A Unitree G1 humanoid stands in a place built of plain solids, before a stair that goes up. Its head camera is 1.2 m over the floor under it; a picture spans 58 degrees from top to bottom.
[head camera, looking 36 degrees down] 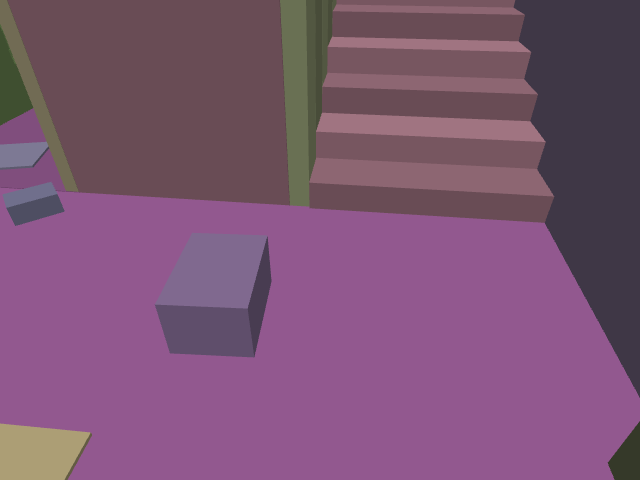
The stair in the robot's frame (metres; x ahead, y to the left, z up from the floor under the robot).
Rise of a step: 0.15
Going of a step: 0.30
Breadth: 1.20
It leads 7 degrees to the right of straight ahead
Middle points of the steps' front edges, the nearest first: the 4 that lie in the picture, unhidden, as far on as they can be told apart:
1.89 -0.54 0.14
2.18 -0.57 0.29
2.47 -0.61 0.45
2.77 -0.64 0.60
